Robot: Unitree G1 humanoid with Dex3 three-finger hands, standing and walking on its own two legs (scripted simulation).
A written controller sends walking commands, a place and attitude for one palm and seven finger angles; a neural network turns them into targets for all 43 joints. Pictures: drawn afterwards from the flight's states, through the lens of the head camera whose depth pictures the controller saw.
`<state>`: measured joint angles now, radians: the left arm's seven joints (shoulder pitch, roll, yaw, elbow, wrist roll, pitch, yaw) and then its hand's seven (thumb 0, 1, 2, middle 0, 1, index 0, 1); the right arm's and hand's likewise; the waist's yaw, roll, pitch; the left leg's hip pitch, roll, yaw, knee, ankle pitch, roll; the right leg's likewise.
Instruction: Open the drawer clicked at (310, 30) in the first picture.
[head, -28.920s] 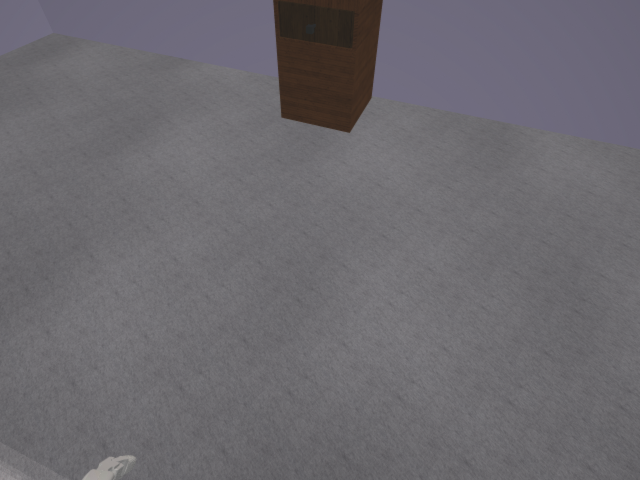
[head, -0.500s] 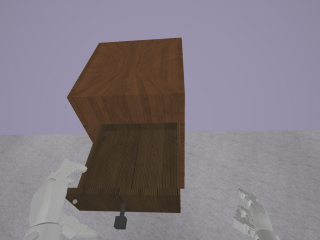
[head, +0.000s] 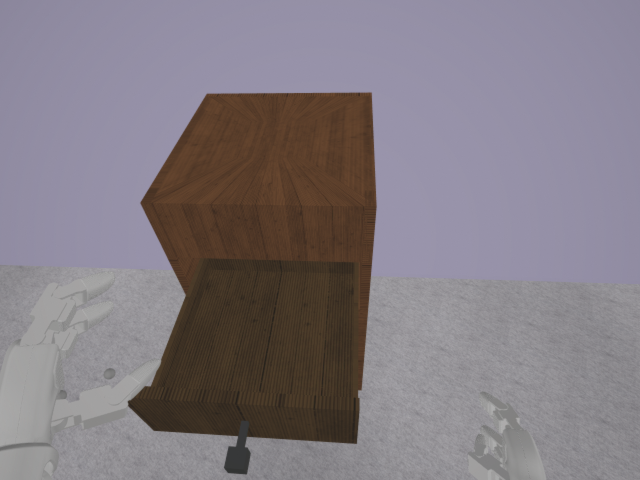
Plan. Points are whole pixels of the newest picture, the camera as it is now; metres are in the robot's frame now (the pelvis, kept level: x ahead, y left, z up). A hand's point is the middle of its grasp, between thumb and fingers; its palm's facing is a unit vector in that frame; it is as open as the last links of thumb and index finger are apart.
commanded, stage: draw the hand back to the body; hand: left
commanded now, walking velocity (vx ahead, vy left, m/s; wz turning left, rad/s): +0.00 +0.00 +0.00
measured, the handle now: (240, 447) +0.22 +0.17 -0.22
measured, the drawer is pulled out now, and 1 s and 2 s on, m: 0.30 0.30 0.30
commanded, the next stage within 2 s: step back with the hand held close in 0.42 s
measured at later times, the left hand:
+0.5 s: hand (83, 367) +0.17 +0.23 +0.16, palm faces +0.39 -0.83 -0.41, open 7.5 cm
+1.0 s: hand (53, 399) +0.14 +0.25 +0.16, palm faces +0.30 -0.81 -0.51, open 7.4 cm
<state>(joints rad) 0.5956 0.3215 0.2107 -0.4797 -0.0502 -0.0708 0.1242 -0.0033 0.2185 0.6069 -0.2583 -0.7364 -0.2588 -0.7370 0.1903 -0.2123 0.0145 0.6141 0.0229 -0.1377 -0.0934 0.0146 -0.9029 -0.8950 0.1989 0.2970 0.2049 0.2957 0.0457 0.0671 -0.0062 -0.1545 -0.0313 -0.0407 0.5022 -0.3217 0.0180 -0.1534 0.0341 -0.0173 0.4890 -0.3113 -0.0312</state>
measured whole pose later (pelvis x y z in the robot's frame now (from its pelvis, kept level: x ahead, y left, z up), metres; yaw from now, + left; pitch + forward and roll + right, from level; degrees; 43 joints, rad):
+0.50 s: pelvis -0.01 +0.00 +0.00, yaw +0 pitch -2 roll +0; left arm 0.57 0.33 0.28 -0.51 -0.07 -0.09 0.12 0.01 0.87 0.89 -0.21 -0.31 -0.21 -0.31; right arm 0.18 -0.21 0.02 0.62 0.03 -0.13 -0.08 0.01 -0.90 -0.89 0.20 0.30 0.21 0.30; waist 0.05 0.07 0.00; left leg -0.13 -0.02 -0.05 0.48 -0.30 0.01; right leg -0.13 0.04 -0.02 0.45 -0.29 -0.04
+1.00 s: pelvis -0.05 +0.01 +0.00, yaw +1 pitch +3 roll -1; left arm 0.68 0.44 0.39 -0.68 -0.05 -0.17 0.16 0.01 0.89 0.90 -0.21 -0.30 -0.22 -0.30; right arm 0.15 -0.19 -0.02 0.56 0.00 -0.04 -0.09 0.01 -0.90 -0.89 0.20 0.30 0.20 0.30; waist -0.02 -0.02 0.05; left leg -0.35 -0.04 -0.06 0.56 -0.25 0.02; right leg -0.33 0.02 -0.04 0.52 -0.24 -0.02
